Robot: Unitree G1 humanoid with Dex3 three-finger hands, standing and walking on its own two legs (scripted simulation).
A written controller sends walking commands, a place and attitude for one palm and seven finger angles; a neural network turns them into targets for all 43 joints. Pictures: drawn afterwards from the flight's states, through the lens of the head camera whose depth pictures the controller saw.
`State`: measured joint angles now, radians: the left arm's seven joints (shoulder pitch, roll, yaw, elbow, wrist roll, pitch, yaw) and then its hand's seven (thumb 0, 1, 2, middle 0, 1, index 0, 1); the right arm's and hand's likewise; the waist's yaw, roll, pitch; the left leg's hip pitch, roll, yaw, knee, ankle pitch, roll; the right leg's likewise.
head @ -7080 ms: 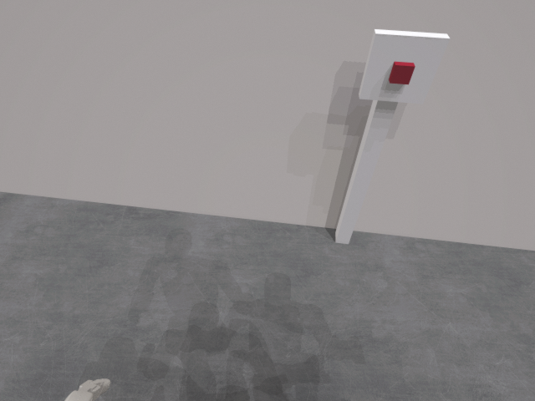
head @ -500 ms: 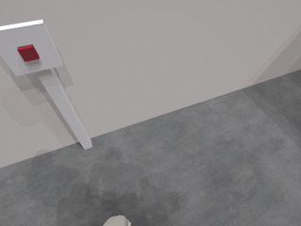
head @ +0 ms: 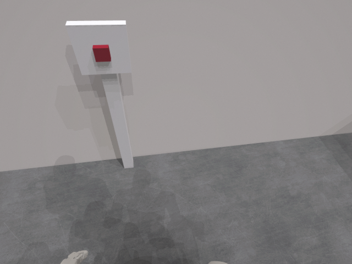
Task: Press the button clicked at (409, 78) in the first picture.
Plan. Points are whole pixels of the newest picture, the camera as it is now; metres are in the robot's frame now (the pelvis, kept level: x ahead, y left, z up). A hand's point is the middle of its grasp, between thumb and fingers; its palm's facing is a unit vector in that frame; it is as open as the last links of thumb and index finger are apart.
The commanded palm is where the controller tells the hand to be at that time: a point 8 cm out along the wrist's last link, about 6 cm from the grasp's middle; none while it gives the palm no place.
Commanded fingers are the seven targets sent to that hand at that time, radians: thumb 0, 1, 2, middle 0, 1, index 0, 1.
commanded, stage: turn to face it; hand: left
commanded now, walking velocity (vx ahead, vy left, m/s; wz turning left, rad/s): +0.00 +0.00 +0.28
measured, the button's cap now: (102, 52) +0.73 +0.28 +0.07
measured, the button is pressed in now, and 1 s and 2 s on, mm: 0 0 0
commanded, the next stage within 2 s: take the last steps up to it in 0.20 s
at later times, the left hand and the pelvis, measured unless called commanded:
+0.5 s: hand out of the picture -0.02 +0.14 -0.16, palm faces +0.23 -0.95 -0.23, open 7.4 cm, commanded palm none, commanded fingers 0.00 0.90 0.90 -0.20 -0.30 -0.20 -0.30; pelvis +0.00 -0.04 +0.00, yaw +10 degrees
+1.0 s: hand out of the picture +0.12 +0.21 -0.18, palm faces +0.15 -0.97 -0.17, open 7.4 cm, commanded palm none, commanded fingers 0.00 0.90 0.90 -0.20 -0.30 -0.20 -0.30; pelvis +0.10 +0.02 +0.00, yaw +7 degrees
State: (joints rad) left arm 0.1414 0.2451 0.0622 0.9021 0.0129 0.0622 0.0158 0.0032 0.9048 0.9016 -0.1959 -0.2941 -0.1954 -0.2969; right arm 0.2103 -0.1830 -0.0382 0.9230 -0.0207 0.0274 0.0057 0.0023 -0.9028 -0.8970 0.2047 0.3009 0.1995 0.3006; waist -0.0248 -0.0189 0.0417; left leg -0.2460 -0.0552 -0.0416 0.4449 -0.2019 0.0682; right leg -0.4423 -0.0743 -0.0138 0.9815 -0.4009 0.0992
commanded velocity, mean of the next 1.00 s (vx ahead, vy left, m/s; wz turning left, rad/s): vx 0.21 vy -0.04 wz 0.04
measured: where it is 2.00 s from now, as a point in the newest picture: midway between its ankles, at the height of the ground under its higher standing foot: (168, 251)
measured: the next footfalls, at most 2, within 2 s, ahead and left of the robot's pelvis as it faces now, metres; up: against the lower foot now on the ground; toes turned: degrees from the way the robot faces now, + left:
right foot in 0.18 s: +0.03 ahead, -0.14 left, +0.00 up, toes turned +1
left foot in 0.64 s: +0.03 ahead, +0.12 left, +0.00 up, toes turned +16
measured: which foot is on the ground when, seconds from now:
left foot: down 0.00-0.18, up 0.20-0.62, down 0.64-1.00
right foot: up 0.00-0.16, down 0.18-0.64, up 0.66-1.00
